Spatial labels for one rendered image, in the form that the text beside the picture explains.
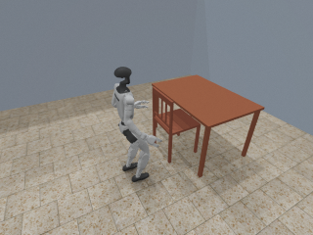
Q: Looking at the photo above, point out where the robot right hand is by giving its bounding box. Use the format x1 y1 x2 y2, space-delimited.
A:
146 135 162 148

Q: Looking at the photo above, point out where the robot right forearm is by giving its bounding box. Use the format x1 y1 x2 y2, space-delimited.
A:
126 119 149 141

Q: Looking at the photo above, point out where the robot left hand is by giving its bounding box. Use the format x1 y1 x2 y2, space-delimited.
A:
134 100 150 109

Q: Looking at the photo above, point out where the chair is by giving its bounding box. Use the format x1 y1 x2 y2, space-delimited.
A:
152 87 201 163

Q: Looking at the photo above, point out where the robot right shin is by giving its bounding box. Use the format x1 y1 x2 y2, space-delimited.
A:
135 153 151 178

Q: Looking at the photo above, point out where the left robot upper arm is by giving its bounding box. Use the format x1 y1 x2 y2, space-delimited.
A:
112 83 119 108

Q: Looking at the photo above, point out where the right robot upper arm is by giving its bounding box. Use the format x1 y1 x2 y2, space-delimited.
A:
123 94 135 126

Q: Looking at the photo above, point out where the table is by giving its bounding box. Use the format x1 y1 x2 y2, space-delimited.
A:
152 74 265 177

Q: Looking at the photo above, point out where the humanoid robot head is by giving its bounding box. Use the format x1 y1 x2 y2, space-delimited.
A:
113 67 132 94

